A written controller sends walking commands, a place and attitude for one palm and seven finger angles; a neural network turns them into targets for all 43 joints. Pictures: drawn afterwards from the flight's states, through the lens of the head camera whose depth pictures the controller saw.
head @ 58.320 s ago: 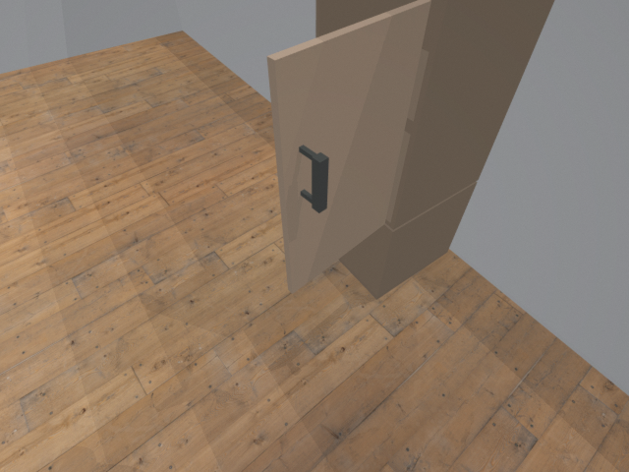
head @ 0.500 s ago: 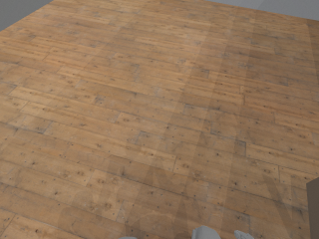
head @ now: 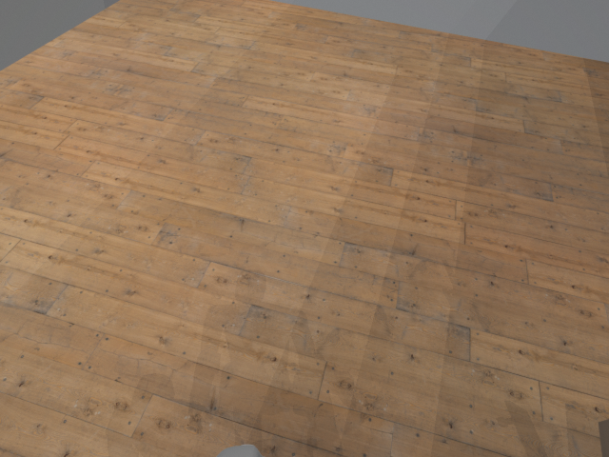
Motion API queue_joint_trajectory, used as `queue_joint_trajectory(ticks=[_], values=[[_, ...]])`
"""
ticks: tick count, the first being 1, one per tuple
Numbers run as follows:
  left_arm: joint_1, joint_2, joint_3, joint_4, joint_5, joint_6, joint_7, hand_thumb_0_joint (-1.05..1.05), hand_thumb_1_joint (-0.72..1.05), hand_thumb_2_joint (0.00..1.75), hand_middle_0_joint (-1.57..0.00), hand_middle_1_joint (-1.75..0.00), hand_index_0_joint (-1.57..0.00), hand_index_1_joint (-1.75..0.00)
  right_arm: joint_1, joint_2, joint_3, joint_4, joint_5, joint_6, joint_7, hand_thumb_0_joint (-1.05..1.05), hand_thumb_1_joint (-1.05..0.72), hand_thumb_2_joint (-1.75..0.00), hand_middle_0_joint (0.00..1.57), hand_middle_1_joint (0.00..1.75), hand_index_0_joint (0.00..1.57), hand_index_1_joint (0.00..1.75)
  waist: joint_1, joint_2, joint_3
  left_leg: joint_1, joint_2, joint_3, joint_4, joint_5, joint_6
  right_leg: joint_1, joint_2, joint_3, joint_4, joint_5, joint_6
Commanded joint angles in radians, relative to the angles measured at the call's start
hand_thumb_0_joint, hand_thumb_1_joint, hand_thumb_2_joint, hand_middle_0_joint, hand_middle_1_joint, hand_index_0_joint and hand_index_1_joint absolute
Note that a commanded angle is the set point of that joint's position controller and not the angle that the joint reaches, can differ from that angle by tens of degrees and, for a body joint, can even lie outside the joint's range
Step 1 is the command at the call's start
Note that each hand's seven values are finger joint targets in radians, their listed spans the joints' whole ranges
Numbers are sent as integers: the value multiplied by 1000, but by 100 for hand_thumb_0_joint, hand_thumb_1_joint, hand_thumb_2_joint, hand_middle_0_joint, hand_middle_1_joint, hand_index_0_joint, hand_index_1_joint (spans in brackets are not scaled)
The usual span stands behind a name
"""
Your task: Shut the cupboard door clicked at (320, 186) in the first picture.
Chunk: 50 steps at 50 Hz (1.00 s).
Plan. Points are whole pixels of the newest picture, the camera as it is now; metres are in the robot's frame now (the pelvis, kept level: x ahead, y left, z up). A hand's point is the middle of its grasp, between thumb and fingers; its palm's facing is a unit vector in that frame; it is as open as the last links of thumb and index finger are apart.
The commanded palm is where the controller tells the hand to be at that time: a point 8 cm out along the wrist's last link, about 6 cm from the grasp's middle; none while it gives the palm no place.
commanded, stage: turn to face it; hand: left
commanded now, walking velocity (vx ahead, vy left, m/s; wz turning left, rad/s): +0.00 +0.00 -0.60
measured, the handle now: out of the picture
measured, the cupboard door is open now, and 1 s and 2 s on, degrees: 27 27 27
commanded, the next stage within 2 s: none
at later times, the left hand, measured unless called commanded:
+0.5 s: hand (209, 392) +0.22 +0.17 -0.16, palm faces -0.24 -0.92 -0.30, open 7.4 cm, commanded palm none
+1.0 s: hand (256, 331) +0.33 +0.11 -0.16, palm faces -0.56 -0.80 -0.22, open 7.4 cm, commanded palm none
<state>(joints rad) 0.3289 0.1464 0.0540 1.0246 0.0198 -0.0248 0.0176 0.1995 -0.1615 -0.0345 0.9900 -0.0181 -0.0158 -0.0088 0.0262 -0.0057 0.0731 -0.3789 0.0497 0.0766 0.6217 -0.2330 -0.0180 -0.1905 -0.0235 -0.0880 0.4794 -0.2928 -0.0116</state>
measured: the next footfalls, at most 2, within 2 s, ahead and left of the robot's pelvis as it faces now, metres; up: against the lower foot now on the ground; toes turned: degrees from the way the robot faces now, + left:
left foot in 0.02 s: +0.10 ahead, +0.12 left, +0.00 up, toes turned +4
right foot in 0.36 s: +0.08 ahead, -0.12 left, +0.00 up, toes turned -19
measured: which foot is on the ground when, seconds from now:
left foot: up 0.00-0.00, down 0.02-0.36, up 0.38-0.68, down 0.70-1.00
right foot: down 0.00-0.04, up 0.06-0.34, down 0.36-0.70, up 0.72-1.00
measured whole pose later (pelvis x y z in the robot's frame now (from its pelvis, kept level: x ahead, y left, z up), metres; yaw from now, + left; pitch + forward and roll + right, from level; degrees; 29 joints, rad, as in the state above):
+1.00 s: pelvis +0.11 +0.01 +0.00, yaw -36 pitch +1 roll -2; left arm 0.13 0.25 0.08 0.85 0.02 0.08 -0.04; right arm 0.22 -0.22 -0.03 0.88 -0.03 0.03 -0.01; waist 0.00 0.02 0.11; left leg -0.25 0.16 0.20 0.57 -0.32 -0.02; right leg -0.36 -0.02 -0.08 0.75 -0.41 0.03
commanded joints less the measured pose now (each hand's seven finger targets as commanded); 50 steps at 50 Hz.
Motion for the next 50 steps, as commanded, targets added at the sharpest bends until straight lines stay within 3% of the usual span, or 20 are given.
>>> queue_joint_trajectory(ticks=[1,2,4,8,14,16,17,18,19,20,24,29,32,33,35,36,39,41,47,50], values=[[5,85,28,-77,-10,10,1,0,90,90,-20,-30,-20,-30,196,-185,-28,4,-6,-21,-24,0,-90,-90,20,30,20,30,-76,168,-138,409,241,-202,-175,483,95,-253,4,64,148,11,-3],[-5,71,25,-91,-9,18,-1,0,90,90,-20,-30,-20,-30,217,-223,-37,1,-13,-11,-33,0,-90,-90,20,30,20,30,-93,246,-123,372,380,-287,-244,462,185,-294,46,21,341,-326,15],[-86,98,32,-112,-1,39,-8,0,90,90,-20,-30,-20,-30,170,-209,-31,-19,-16,-5,-46,0,-90,-90,20,30,20,30,-93,293,-77,338,413,-312,-275,462,227,-394,-11,82,592,-355,20],[-71,70,44,-109,-1,62,-32,0,90,90,-20,-30,-20,-30,35,-187,-36,-79,-19,9,-42,0,-90,-90,20,30,20,30,-33,162,-83,215,323,-71,-275,338,166,-269,-29,35,489,-212,36],[-96,88,51,-155,10,64,-41,0,90,90,-20,-30,-20,-30,6,-212,-60,-98,-15,28,-28,0,-90,-90,20,30,20,30,-28,183,-58,181,313,27,-201,203,124,-158,10,-36,234,-58,32],[-51,119,58,-156,11,57,-42,0,90,90,-20,-30,-20,-30,-17,-220,-64,-113,-10,31,-23,0,-90,-90,20,30,20,30,8,137,-83,138,277,76,-77,180,72,-41,14,-30,73,101,15],[-2,177,68,-149,15,47,-37,0,90,90,-20,-30,-20,-30,-27,-198,-63,-130,-4,32,-17,0,-90,-90,20,30,20,30,37,4,-109,65,204,128,81,70,20,57,-68,100,-24,262,-23],[30,286,84,-142,22,34,-25,0,90,90,-20,-30,-20,-30,-51,-127,-49,-172,5,33,-11,0,-90,-90,20,30,20,30,59,-289,-119,-164,49,166,311,-337,-38,176,-302,437,-106,534,-135],[72,315,84,-138,5,37,-10,0,90,90,-20,-30,-20,-30,-93,-139,-40,-203,3,47,-16,0,-90,-90,20,30,20,30,86,-252,-116,-203,18,18,479,-436,-42,137,-374,532,-131,666,-228],[28,306,87,-146,9,36,1,0,90,90,-20,-30,-20,-30,-98,-136,-41,-197,5,47,-23,0,-90,-90,20,30,20,30,57,-277,-128,-264,29,-56,562,-390,-39,166,-339,531,-114,638,-245],[-112,248,66,-201,8,37,10,0,90,90,-20,-30,-20,-30,-59,-141,-32,-175,6,40,-14,0,-90,-90,20,30,20,30,-4,-120,-186,-194,46,-79,470,-232,-55,169,-230,334,-47,632,-190],[-120,278,71,-204,12,44,0,0,90,90,-20,-30,-20,-30,-52,-131,-25,-190,12,39,-15,0,-90,-90,20,30,20,30,-3,-126,-152,-83,3,-52,207,-205,-55,89,-200,368,-42,587,-183],[-174,278,71,-217,4,55,-8,0,90,90,-20,-30,-20,-30,37,-145,-24,-172,13,29,-21,0,-90,-90,20,30,20,30,-50,-124,-152,99,-22,-39,-63,-38,-48,-21,-140,366,20,499,-116],[-190,253,65,-226,-4,60,-10,0,90,90,-20,-30,-20,-30,79,-177,-29,-159,10,19,-23,0,-90,-90,20,30,20,30,-73,-70,-156,238,20,-68,-205,58,-35,-134,-92,335,78,379,-68],[-165,174,46,-268,-10,63,-26,0,90,90,-20,-30,-20,-30,126,-330,-55,-176,-12,15,-28,0,-90,-90,20,30,20,30,-79,337,-155,323,427,-440,-327,285,165,-366,86,108,469,-353,36],[-202,201,50,-257,5,68,-28,0,90,90,-20,-30,-20,-30,118,-309,-47,-169,-17,11,-34,0,-90,-90,20,30,20,30,-90,263,-126,251,433,-443,-333,281,194,-366,49,155,623,-341,42],[-194,190,56,-238,0,73,-53,0,90,90,-20,-30,-20,-30,-5,-254,-32,-210,-16,12,-35,0,-90,-90,20,30,20,30,-27,190,-76,214,325,-214,-279,362,171,-369,-8,109,679,-230,62],[-203,164,48,-241,-3,81,-59,0,90,90,-20,-30,-20,-30,17,-249,-35,-197,-18,15,-34,0,-90,-90,20,30,20,30,-37,189,-97,253,289,-112,-252,416,153,-327,-6,71,578,-205,65],[-227,145,38,-255,-1,74,-62,0,90,90,-20,-30,-20,-30,59,-278,-58,-165,-15,23,-23,0,-90,-90,20,30,20,30,-63,242,-123,279,311,-18,-191,418,134,-198,20,-10,289,-149,44],[-142,178,45,-229,3,62,-57,0,90,90,-20,-30,-20,-30,36,-281,-66,-165,-6,29,-16,0,-90,-90,20,30,20,30,-12,173,-143,187,279,46,-48,309,58,9,31,-22,8,82,17]])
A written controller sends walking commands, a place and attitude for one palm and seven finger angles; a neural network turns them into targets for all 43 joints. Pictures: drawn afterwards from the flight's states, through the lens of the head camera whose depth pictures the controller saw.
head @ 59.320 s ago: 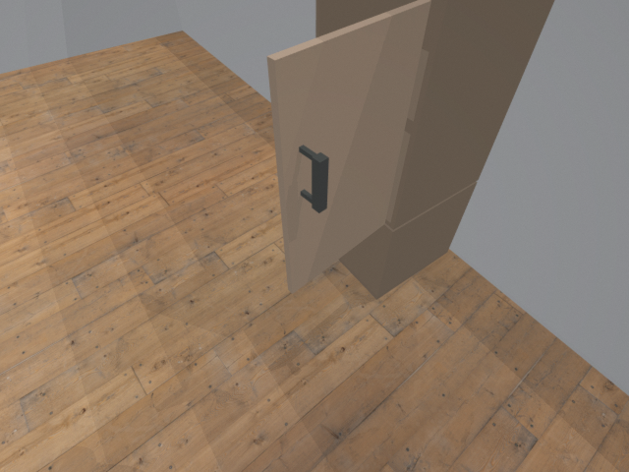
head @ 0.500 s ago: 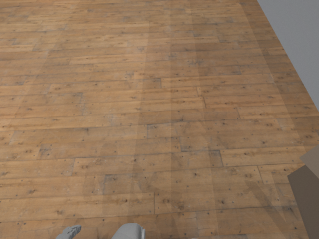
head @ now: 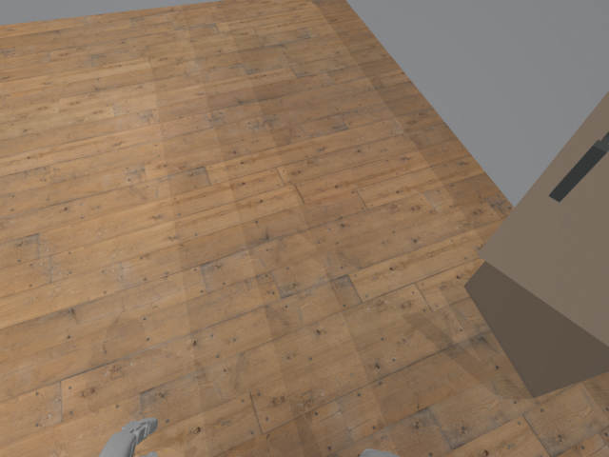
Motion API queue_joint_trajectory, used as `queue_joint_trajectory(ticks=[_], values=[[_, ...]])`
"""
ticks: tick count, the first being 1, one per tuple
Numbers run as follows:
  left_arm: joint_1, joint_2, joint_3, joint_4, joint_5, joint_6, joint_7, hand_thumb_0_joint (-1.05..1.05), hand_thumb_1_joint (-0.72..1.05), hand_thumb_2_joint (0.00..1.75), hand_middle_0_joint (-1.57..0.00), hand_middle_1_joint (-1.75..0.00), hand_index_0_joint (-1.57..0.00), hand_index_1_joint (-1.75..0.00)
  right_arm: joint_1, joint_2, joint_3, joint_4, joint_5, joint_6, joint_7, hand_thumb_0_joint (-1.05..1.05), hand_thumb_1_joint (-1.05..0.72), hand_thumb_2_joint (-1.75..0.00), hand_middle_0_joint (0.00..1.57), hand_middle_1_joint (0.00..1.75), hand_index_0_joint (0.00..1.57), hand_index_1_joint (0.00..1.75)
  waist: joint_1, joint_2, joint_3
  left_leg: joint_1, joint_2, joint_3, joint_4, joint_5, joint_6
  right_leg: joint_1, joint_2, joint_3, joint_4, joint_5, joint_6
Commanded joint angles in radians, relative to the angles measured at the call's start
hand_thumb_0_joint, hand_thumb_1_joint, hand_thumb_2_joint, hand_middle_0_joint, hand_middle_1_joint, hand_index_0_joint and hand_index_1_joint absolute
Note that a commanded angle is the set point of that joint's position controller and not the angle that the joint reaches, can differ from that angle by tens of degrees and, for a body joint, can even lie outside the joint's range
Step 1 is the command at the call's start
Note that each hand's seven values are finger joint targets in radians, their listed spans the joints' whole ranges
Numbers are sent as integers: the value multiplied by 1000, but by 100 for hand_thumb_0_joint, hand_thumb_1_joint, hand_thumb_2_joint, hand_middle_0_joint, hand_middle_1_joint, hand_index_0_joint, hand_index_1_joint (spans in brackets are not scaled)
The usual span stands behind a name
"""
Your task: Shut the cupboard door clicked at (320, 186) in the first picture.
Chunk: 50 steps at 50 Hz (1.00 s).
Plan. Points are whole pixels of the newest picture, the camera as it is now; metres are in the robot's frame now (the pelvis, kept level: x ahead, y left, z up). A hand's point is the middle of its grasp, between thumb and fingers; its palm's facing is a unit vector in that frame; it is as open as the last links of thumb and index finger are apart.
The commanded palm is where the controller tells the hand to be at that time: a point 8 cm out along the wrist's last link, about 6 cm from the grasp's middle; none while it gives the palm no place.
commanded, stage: turn to face it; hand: left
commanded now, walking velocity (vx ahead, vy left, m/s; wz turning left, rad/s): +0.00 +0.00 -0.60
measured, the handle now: (582, 167) +0.57 -0.43 +0.03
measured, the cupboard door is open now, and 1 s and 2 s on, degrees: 27 27 27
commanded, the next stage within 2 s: take the last steps up to it in 1.16 s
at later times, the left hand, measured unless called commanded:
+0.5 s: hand (181, 424) +0.17 +0.20 -0.18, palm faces -0.25 -0.95 -0.18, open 7.4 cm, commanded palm none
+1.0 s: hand (237, 381) +0.24 +0.12 -0.16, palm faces -0.52 -0.83 -0.23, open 7.4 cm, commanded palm none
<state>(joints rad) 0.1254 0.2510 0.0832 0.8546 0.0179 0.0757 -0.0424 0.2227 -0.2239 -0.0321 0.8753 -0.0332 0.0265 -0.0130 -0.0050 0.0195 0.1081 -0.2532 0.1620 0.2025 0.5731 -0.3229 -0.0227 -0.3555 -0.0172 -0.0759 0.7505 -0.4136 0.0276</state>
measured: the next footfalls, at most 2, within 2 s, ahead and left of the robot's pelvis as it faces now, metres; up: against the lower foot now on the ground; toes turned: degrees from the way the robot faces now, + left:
right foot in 0.04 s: +0.03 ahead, -0.13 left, +0.00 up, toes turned -6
left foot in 0.36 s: +0.10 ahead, +0.11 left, +0.00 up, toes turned -9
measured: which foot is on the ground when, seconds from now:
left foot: down 0.00-0.04, up 0.06-0.34, down 0.36-0.76, up 0.78-1.00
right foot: up 0.00-0.02, down 0.04-0.38, up 0.40-0.74, down 0.76-1.00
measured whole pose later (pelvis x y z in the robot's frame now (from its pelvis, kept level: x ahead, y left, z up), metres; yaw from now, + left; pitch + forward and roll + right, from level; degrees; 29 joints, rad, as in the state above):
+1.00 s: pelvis +0.05 +0.00 +0.00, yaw -32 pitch +1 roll -1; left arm 0.17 0.22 0.05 0.90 0.03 0.05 0.00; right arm 0.22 -0.25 -0.05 0.89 -0.01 0.05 -0.01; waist -0.02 0.00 0.07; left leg -0.42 0.06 0.06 0.84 -0.41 -0.07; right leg -0.26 -0.01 0.02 0.54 -0.30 0.01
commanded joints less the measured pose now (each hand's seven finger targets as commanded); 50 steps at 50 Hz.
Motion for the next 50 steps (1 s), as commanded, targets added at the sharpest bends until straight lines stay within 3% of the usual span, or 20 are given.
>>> queue_joint_trajectory(ticks=[1,2,3,5,8,13,16,17,18,19,21,24,31,35,36,37,38,41,44,50], values=[[132,137,27,-40,10,-50,12,0,90,90,-20,-30,-20,-30,12,-185,-65,-60,18,-14,-5,0,-90,-90,20,30,20,30,53,-12,-215,-65,109,-35,158,243,8,342,-85,97,-361,363,-64],[183,244,49,-23,16,-60,28,0,90,90,-20,-30,-20,-30,-41,-102,-43,-112,22,-12,-2,0,-90,-90,20,30,20,30,87,-329,-196,-347,-59,6,386,-293,-51,447,-334,435,-396,674,-176],[225,267,46,-13,0,-56,39,0,90,90,-20,-30,-20,-30,-89,-128,-36,-130,21,3,-11,0,-90,-90,20,30,20,30,110,-248,-185,-366,-69,-144,532,-331,-47,358,-391,472,-391,749,-257],[118,210,43,-37,4,-51,58,0,90,90,-20,-30,-20,-30,-87,-132,-40,-109,22,4,-20,0,-90,-90,20,30,20,30,57,-286,-159,-427,-46,-213,618,-224,-49,341,-306,430,-380,652,-256],[44,170,26,-64,5,-55,55,0,90,90,-20,-30,-20,-30,-53,-118,-36,-76,20,5,-8,0,-90,-90,20,30,20,30,13,-160,-162,-299,-59,-184,521,-118,-65,236,-222,299,-348,665,-216],[43,198,34,-56,13,-49,48,0,90,90,-20,-30,-20,-30,-38,-98,-32,-83,26,-1,-8,0,-90,-90,20,30,20,30,9,-173,-147,-182,-109,-160,254,-107,-57,163,-200,362,-342,574,-215],[2,186,33,-58,3,-41,45,0,90,90,-20,-30,-20,-30,54,-103,-30,-58,27,-15,-15,0,-90,-90,20,30,20,30,-35,-163,-166,-7,-132,-152,-20,60,-47,88,-144,364,-267,515,-150],[-3,151,28,-66,-5,-36,44,0,90,90,-20,-30,-20,-30,97,-140,-35,-47,24,-27,-18,0,-90,-90,20,30,20,30,-53,-76,-189,112,-74,-205,-175,133,-29,13,-84,321,-186,423,-99],[48,86,16,-80,-14,-31,34,0,90,90,-20,-30,-20,-30,107,-242,-52,-50,7,-36,-22,0,-90,-90,20,30,20,30,-37,207,-216,232,160,-452,-241,256,63,-157,61,195,0,88,-32],[41,86,7,-97,-8,-38,30,0,90,90,-20,-30,-20,-30,134,-285,-57,-65,8,-31,-22,0,-90,-90,20,30,20,30,-50,279,-214,208,324,-559,-253,391,168,-194,66,106,219,-231,-7],[4,104,24,-74,5,-30,22,0,90,90,-20,-30,-20,-30,73,-229,-43,-69,0,-36,-32,0,-90,-90,20,30,20,30,-28,219,-148,102,277,-475,-258,443,178,-215,17,146,446,-164,10],[15,77,22,-56,0,-22,2,0,90,90,-20,-30,-20,-30,-5,-185,-31,-89,1,-34,-32,0,-90,-90,20,30,20,30,2,144,-121,110,185,-256,-224,480,149,-198,-16,86,419,-63,28],[-42,40,7,-77,1,-22,-2,0,90,90,-20,-30,-20,-30,67,-202,-56,-35,2,-26,-21,0,-90,-90,20,30,20,30,-39,196,-159,183,197,-137,-167,531,145,-81,-1,-1,82,-41,16],[30,61,10,-55,3,-38,4,0,90,90,-20,-30,-20,-30,43,-220,-68,-27,8,-19,-12,0,-90,-90,20,30,20,30,4,170,-182,117,182,-74,-34,471,75,125,25,-38,-242,170,-18],[101,103,16,-32,7,-45,11,0,90,90,-20,-30,-20,-30,29,-205,-69,-35,16,-18,-6,0,-90,-90,20,30,20,30,39,86,-208,30,143,-43,74,358,31,263,-21,22,-347,291,-43],[147,205,34,-15,15,-57,25,0,90,90,-20,-30,-20,-30,21,-131,-53,-65,24,-15,-1,0,-90,-90,20,30,20,30,62,-212,-219,-221,18,25,268,-28,-32,441,-250,303,-398,528,-126],[195,254,38,2,3,-58,35,0,90,90,-20,-30,-20,-30,-45,-116,-40,-101,24,-3,-5,0,-90,-90,20,30,20,30,94,-272,-184,-337,-72,-62,458,-341,-50,376,-383,443,-399,737,-235],[89,193,33,-17,5,-54,61,0,90,90,-20,-30,-20,-30,-49,-132,-36,-75,22,2,-20,0,-90,-90,20,30,20,30,39,-281,-149,-397,-40,-206,591,-210,-50,316,-300,377,-378,657,-259],[-2,167,20,-44,12,-55,57,0,90,90,-20,-30,-20,-30,14,-104,-31,-40,21,5,-6,0,-90,-90,20,30,20,30,-16,-174,-157,-240,-61,-168,458,-119,-56,181,-224,254,-373,555,-210],[5,168,23,-22,6,-45,50,0,90,90,-20,-30,-20,-30,89,-86,-24,-17,21,-11,-12,0,-90,-90,20,30,20,30,-35,-168,-140,-19,-120,-130,21,49,-40,77,-173,295,-310,418,-162]])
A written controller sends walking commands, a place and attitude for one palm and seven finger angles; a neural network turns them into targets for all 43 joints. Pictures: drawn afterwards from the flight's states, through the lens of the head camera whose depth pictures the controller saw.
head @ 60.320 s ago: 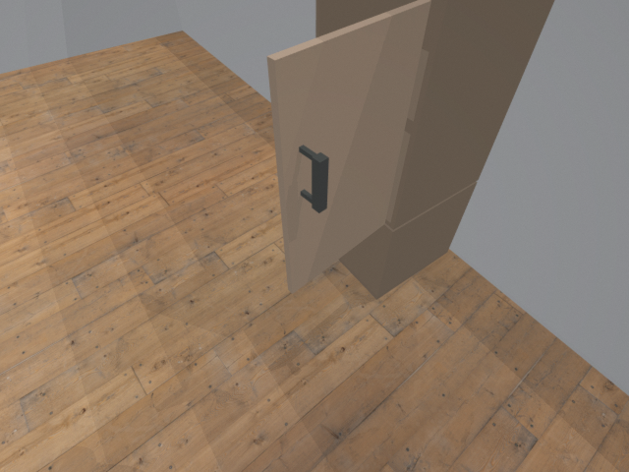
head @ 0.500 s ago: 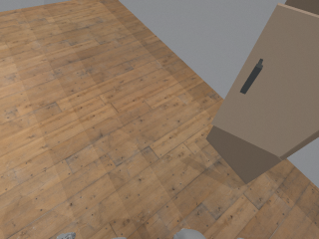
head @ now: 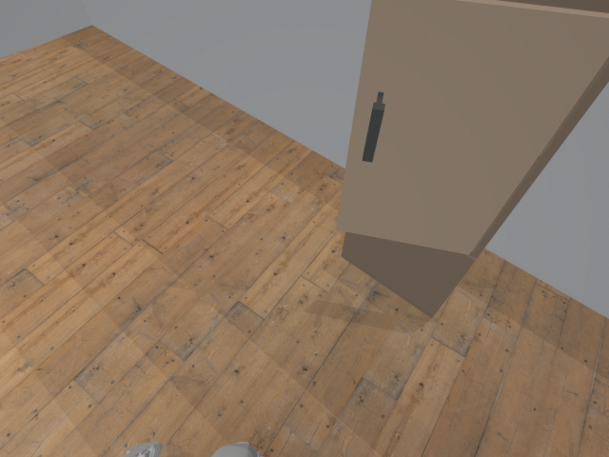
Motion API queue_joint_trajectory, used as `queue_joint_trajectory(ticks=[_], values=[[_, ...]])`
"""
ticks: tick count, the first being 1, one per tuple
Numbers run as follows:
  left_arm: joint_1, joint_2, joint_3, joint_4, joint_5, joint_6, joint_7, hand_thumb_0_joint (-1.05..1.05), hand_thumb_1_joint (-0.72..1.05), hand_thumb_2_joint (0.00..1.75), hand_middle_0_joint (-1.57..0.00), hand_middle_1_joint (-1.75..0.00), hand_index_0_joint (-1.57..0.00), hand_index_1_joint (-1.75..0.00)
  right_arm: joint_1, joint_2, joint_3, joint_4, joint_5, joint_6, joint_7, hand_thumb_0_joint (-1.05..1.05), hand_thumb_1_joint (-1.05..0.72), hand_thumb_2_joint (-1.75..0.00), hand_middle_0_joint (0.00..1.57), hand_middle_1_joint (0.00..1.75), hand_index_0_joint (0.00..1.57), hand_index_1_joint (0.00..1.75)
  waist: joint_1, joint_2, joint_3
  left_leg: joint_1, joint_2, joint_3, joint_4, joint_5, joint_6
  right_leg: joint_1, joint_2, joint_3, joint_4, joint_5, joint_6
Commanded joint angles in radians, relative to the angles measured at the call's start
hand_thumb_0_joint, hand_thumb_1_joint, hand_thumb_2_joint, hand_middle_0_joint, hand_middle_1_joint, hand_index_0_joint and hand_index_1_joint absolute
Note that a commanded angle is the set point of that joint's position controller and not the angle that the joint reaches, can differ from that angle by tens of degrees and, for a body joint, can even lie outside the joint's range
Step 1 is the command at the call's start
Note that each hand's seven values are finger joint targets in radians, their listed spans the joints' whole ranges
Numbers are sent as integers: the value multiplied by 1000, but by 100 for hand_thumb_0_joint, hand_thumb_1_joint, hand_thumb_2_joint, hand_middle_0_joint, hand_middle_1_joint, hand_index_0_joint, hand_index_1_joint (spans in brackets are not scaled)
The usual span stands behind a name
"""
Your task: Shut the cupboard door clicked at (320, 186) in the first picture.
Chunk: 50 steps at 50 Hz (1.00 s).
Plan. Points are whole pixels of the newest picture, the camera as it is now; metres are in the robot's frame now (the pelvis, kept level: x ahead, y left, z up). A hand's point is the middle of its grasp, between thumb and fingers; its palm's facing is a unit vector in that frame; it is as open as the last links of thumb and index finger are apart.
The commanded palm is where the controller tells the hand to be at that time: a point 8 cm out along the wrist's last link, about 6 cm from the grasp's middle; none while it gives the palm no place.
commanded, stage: turn to face it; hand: left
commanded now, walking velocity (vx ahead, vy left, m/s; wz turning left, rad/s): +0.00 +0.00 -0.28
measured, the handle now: (373, 127) +0.67 -0.10 +0.03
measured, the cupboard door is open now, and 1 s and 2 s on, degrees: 27 27 27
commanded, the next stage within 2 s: take the last steps up to it in 0.16 s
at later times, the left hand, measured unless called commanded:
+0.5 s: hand out of the picture +0.11 +0.17 -0.16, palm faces -0.11 -0.97 -0.21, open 7.4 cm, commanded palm none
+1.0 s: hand (239, 355) +0.29 +0.12 -0.16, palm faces -0.24 -0.96 -0.15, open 7.4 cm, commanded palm none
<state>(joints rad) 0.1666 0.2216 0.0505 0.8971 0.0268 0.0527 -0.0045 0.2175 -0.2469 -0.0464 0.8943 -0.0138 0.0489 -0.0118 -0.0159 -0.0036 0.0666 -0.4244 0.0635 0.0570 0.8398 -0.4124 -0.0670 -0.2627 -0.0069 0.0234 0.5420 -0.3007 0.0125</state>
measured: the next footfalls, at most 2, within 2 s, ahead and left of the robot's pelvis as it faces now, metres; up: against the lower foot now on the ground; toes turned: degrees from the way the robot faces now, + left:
left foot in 0.06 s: +0.06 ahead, +0.12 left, +0.00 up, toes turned +3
right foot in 0.40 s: +0.01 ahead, -0.11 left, +0.00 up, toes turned -11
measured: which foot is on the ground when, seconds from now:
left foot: up 0.00-0.04, down 0.06-0.40, up 0.42-0.70, down 0.72-1.00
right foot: down 0.00-0.06, up 0.08-0.38, down 0.40-0.74, up 0.76-1.00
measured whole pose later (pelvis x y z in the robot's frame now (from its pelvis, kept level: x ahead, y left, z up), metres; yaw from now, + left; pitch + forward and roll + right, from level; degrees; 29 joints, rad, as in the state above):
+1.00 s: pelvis +0.17 -0.04 +0.02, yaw -15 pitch +1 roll -3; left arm 0.16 0.24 0.08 0.98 0.03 0.05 -0.04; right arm 0.34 -0.16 -0.02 1.02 -0.04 -0.04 -0.03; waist -0.02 -0.03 0.06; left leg -0.16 0.12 0.18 0.41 -0.27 -0.01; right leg -0.57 -0.07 -0.01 1.02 -0.21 0.02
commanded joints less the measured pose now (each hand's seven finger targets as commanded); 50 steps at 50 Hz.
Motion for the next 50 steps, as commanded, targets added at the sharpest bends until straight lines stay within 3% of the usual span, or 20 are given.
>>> queue_joint_trajectory(ticks=[1,3,4,8,12,18,19,20,21,22,27,32,34,35,36,37,38,40,43,50], values=[[-42,171,50,-66,-10,-18,11,0,90,90,-20,-30,-20,-30,138,-81,-10,-20,0,-44,-15,0,-90,-90,20,30,20,30,-42,-89,-119,253,-6,-9,-385,236,13,-64,-142,170,-39,258,-105],[24,76,31,-82,-22,-11,2,0,90,90,-20,-30,-20,-30,161,-228,-33,-27,-18,-56,-23,0,-90,-90,20,30,20,30,-26,311,-143,325,345,-376,-531,430,184,-220,45,-18,278,-242,-1],[-10,101,30,-84,-13,-7,4,0,90,90,-20,-30,-20,-30,157,-224,-32,-21,-20,-58,-31,0,-90,-90,20,30,20,30,-39,311,-122,282,382,-412,-546,470,235,-239,28,21,452,-318,2],[-11,68,34,-41,-12,-9,-12,0,90,90,-20,-30,-20,-30,69,-140,-10,-24,-22,-60,-37,0,-90,-90,20,30,20,30,6,177,-98,284,256,-153,-484,676,213,-222,-15,0,503,-192,21],[-28,44,23,-32,-12,-5,-12,0,90,90,-20,-30,-20,-30,106,-142,-21,15,-20,-50,-33,0,-90,-90,20,30,20,30,-18,191,-112,312,249,-93,-471,646,211,-133,-2,-63,302,-179,17],[68,64,36,14,-1,-13,-28,0,90,90,-20,-30,-20,-30,79,-159,-43,39,-14,-37,-23,0,-90,-90,20,30,20,30,17,119,-91,132,232,-68,-451,-9,136,128,25,-110,-90,-10,-20],[109,107,46,26,3,-22,-26,0,90,90,-20,-30,-20,-30,74,-127,-41,36,-11,-39,-15,0,-90,-90,20,30,20,30,43,6,-80,-5,174,-19,-348,-106,101,252,-40,-11,-203,-98,-53],[170,191,63,43,12,-31,-15,0,90,90,-20,-30,-20,-30,33,-57,-23,4,-2,-43,-11,0,-90,-90,20,30,20,30,80,-247,-49,-208,31,121,-117,-215,40,335,-245,297,-339,-275,-153],[216,226,65,50,-1,-30,-9,0,90,90,-20,-30,-20,-30,-80,-62,-18,-42,-9,-40,-5,0,-90,-90,20,30,20,30,125,-237,8,-274,-13,52,98,-233,36,242,-340,415,-414,-299,-236],[196,199,65,56,0,-44,1,0,90,90,-20,-30,-20,-30,-98,-73,-26,-35,-10,-38,-9,0,-90,-90,20,30,20,30,96,-293,48,-332,6,-18,211,-163,41,205,-323,462,-439,-305,-264],[105,113,34,49,-2,-78,5,0,90,90,-20,-30,-20,-30,-11,-40,-24,15,-16,-50,9,0,-90,-90,20,30,20,30,2,-105,9,-188,34,17,172,37,18,151,-197,132,-328,121,-233],[122,133,37,79,4,-73,-1,0,90,90,-20,-30,-20,-30,-14,-26,-17,2,-11,-67,1,0,-90,-90,20,30,20,30,-1,-116,-8,-46,12,58,-96,52,31,136,-189,129,-274,221,-233],[98,127,39,88,-3,-70,-5,0,90,90,-20,-30,-20,-30,79,-39,-19,36,-13,-81,-10,0,-90,-90,20,30,20,30,-47,-80,-40,145,-9,83,-271,163,34,84,-146,102,-164,249,-196],[91,111,36,80,-12,-67,-7,0,90,90,-20,-30,-20,-30,181,-79,-24,73,-17,-91,-17,0,-90,-90,20,30,20,30,-88,7,-89,345,3,53,-370,234,42,-10,-95,61,-6,267,-160],[150,48,27,73,-19,-66,-16,0,90,90,-20,-30,-20,-30,294,-186,-46,101,-35,-103,-28,0,-90,-90,20,30,20,30,-113,256,-193,583,256,-289,-453,252,135,-212,15,-11,266,53,-85],[124,53,16,38,-13,-69,-21,0,90,90,-20,-30,-20,-30,376,-258,-53,113,-35,-96,-39,0,-90,-90,20,30,20,30,-135,332,-209,631,480,-557,-542,272,248,-361,65,-39,539,-302,-57],[77,85,25,42,5,-58,-17,0,90,90,-20,-30,-20,-30,335,-243,-46,115,-28,-89,-45,0,-90,-90,20,30,20,30,-119,248,-158,516,482,-535,-575,221,235,-399,13,52,676,-259,-55],[25,72,32,41,9,-51,-30,0,90,90,-20,-30,-20,-30,206,-164,-25,73,-25,-92,-45,0,-90,-90,20,30,20,30,-60,163,2,288,424,-396,-616,196,216,-399,-58,52,736,-118,-34],[74,36,34,59,7,-24,-44,0,90,90,-20,-30,-20,-30,141,-123,-13,69,-24,-105,-43,0,-90,-90,20,30,20,30,-3,128,6,235,314,-130,-621,279,171,-342,-65,19,646,13,-6],[-45,1,13,25,3,-22,-43,0,90,90,-20,-30,-20,-30,209,-104,-23,111,-23,-95,-27,0,-90,-90,20,30,20,30,-26,168,10,283,255,43,-592,515,160,-317,-71,-72,332,143,15]])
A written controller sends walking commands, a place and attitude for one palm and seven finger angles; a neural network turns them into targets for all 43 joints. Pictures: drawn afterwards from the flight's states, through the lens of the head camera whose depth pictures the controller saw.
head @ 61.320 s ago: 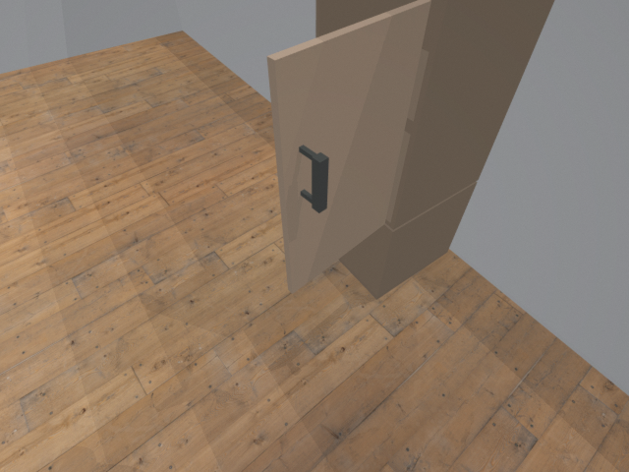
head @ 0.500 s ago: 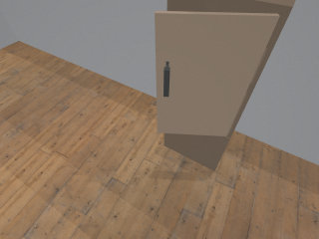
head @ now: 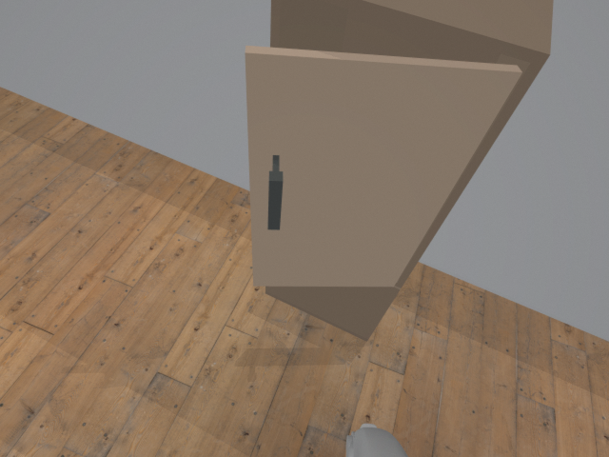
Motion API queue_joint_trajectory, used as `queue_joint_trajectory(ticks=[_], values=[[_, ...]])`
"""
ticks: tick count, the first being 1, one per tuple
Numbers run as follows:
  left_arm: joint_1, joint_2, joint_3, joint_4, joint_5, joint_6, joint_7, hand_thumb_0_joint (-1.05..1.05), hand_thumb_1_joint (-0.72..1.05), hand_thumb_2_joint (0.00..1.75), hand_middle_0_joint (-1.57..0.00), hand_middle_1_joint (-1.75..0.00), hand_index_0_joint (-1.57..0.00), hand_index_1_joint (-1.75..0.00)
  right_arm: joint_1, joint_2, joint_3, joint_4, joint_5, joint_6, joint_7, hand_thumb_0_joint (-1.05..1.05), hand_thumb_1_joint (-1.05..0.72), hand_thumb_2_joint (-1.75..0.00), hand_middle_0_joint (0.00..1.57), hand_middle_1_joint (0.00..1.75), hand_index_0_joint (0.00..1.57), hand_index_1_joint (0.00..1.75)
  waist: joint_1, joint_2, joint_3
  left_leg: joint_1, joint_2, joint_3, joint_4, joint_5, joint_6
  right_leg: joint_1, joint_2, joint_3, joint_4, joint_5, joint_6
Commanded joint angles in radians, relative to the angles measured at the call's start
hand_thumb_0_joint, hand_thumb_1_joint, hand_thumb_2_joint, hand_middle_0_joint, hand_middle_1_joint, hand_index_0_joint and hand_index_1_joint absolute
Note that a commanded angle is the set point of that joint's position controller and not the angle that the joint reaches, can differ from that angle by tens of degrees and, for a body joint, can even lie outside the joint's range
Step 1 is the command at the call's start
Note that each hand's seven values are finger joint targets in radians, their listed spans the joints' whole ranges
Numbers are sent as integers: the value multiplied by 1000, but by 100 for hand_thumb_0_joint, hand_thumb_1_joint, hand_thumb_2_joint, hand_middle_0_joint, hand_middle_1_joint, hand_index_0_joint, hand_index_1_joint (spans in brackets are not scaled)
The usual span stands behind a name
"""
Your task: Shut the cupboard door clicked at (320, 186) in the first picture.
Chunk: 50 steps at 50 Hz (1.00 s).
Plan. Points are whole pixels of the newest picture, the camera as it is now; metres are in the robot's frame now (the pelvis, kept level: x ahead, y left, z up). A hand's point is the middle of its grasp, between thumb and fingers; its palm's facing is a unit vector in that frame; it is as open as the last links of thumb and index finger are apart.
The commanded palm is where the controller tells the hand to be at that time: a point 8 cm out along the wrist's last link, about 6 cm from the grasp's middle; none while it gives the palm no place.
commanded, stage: come to a stop and stand still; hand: left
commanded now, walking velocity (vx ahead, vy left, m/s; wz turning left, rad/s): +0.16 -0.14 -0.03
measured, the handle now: (274, 193) +0.50 +0.07 +0.02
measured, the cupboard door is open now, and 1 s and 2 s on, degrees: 27 27 27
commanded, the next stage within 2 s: look again from close up in 1.42 s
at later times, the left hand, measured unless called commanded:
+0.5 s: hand (210, 436) +0.17 +0.14 -0.18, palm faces +0.05 -0.98 -0.22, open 7.3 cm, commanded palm none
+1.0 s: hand out of the picture +0.04 +0.17 -0.18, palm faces +0.04 -0.98 -0.21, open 7.4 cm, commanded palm none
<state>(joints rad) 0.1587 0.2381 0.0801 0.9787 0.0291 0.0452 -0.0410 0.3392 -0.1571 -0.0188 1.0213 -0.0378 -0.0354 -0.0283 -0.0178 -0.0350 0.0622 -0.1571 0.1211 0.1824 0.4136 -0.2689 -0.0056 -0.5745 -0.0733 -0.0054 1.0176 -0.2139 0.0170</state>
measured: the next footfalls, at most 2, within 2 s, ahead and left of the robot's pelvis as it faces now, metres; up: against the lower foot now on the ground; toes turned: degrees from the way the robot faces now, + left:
right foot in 0.16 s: +0.17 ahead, -0.19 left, +0.00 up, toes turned -6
left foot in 0.56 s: +0.12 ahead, +0.07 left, +0.00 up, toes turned +3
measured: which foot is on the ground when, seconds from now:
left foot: down 0.00-0.18, up 0.20-0.54, down 0.56-1.00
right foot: up 0.00-0.14, down 0.16-0.58, up 0.60-0.90, down 0.92-1.00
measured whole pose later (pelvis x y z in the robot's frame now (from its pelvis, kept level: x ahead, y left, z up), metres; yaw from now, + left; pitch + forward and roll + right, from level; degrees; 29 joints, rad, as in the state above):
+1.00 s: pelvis +0.05 -0.01 -0.01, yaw +0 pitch +0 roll +0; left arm 0.29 0.16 0.01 1.11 0.01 0.02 0.03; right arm 0.21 -0.17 -0.02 1.06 0.00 0.01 -0.02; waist 0.01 0.00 0.03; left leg -0.24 -0.04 0.09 0.42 -0.18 0.06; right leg -0.13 -0.02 0.02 0.44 -0.31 0.02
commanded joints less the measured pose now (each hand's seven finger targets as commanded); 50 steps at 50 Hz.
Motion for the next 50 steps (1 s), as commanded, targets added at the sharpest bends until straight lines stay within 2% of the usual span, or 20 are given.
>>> queue_joint_trajectory(ticks=[1,4,6,7,8,9,10,11,14,18,24,26,27,28,29,34,39,44,46,50], values=[[-48,-9,-17,-61,-1,-15,-6,0,90,90,-20,-30,-20,-30,81,-199,-56,-16,1,-8,-8,0,-90,-90,20,30,20,30,-25,213,11,25,205,-73,-157,368,99,12,-6,-53,-192,58,9],[-68,4,-18,-68,-3,-28,2,0,90,90,-20,-30,-20,-30,57,-198,-62,-11,0,5,-5,0,-90,-90,20,30,20,30,-23,233,24,-1,206,-72,-91,404,95,127,19,-82,-343,27,-5],[45,12,-17,-34,-5,-46,15,0,90,90,-20,-30,-20,-30,37,-195,-59,-7,9,17,-5,0,-90,-90,20,30,20,30,32,195,-59,-1,149,-42,59,477,45,342,56,-105,-507,148,-12],[143,67,-8,-4,-4,-62,27,0,90,90,-20,-30,-20,-30,48,-176,-56,-3,19,17,1,0,-90,-90,20,30,20,30,73,118,-138,-42,102,-24,170,394,4,502,12,-56,-569,334,-17],[212,157,8,23,4,-76,47,0,90,90,-20,-30,-20,-30,96,-110,-46,-6,30,16,10,0,-90,-90,20,30,20,30,83,-90,-239,-215,-3,13,364,29,-31,723,-195,139,-538,774,-71],[224,200,5,29,-6,-78,53,0,90,90,-20,-30,-20,-30,119,-83,-39,-19,44,32,7,0,-90,-90,20,30,20,30,66,-138,-270,-200,-70,-77,511,-384,-33,681,-340,193,-537,1122,-152],[183,189,2,22,-9,-80,66,0,90,90,-20,-30,-20,-30,97,-69,-37,-21,50,46,-3,0,-90,-90,20,30,20,30,55,-187,-295,-236,-59,-144,577,-419,-30,673,-347,190,-531,1200,-196],[137,184,7,5,-7,-73,76,0,90,90,-20,-30,-20,-30,93,-97,-39,-20,50,54,-8,0,-90,-90,20,30,20,30,51,-286,-298,-287,-68,-171,660,-401,-36,693,-346,218,-529,1177,-226],[52,146,6,-27,-6,-47,90,0,90,90,-20,-30,-20,-30,-4,-121,-47,-24,43,68,-3,0,-90,-90,20,30,20,30,51,-127,-205,-308,-75,-205,740,-296,-42,549,-315,152,-564,928,-217],[-13,125,6,-59,-3,-45,86,0,90,90,-20,-30,-20,-30,-28,-113,-54,-48,27,101,15,0,-90,-90,20,30,20,30,13,-153,-140,-298,-99,-206,757,-172,-56,370,-275,81,-645,655,-190],[-17,134,15,-83,14,-38,80,0,90,90,-20,-30,-20,-30,-71,-101,-51,-96,28,77,23,0,-90,-90,20,30,20,30,12,-153,-141,-184,-95,-175,404,-169,-38,329,-258,105,-633,411,-194],[-18,140,16,-79,3,-31,77,0,90,90,-20,-30,-20,-30,1,-108,-44,-82,27,66,22,0,-90,-90,20,30,20,30,-24,-129,-160,-43,-108,-140,129,18,-35,294,-214,81,-563,271,-136],[9,105,9,-78,-6,-22,75,0,90,90,-20,-30,-20,-30,14,-149,-47,-79,25,54,24,0,-90,-90,20,30,20,30,-23,-20,-167,57,-61,-189,-11,107,-25,219,-151,47,-467,125,-87],[57,39,-5,-89,-14,-11,71,0,90,90,-20,-30,-20,-30,-25,-242,-60,-109,13,45,22,0,-90,-90,20,30,20,30,0,303,-138,18,161,-441,-109,297,51,129,-5,-54,-336,-210,-8],[40,34,-13,-97,-9,1,74,0,90,90,-20,-30,-20,-30,-87,-278,-63,-141,7,58,16,0,-90,-90,20,30,20,30,-5,340,-64,-162,241,-476,-146,317,133,177,38,-14,-185,-366,4],[101,60,-4,-22,-9,2,63,0,90,90,-20,-30,-20,-30,-185,-181,-27,-147,16,36,-16,0,-90,-90,20,30,20,30,51,165,-77,-39,109,-299,-85,498,150,130,55,73,22,-211,12],[73,30,-33,-6,-13,-10,65,0,90,90,-20,-30,-20,-30,-104,-172,-32,-83,23,34,-17,0,-90,-90,20,30,20,30,7,141,-97,68,133,-330,-93,502,185,229,40,23,-264,-251,13],[184,24,-45,71,-14,-26,74,0,90,90,-20,-30,-20,-30,-99,-142,-25,-25,39,30,-11,0,-90,-90,20,30,20,30,39,83,-96,-31,59,-324,-83,254,105,456,28,41,-654,17,-16],[175,42,-52,86,-13,-40,77,0,90,90,-20,-30,-20,-30,-90,-108,-20,-14,43,29,-1,0,-90,-90,20,30,20,30,9,39,-50,-40,-22,-272,-96,88,36,410,-59,124,-700,34,-61],[151,10,-63,103,-17,-58,78,0,90,90,-20,-30,-20,-30,-43,-110,-14,41,34,25,3,0,-90,-90,20,30,20,30,-6,-111,-48,50,-34,-230,-84,164,32,353,-44,124,-709,49,-60]])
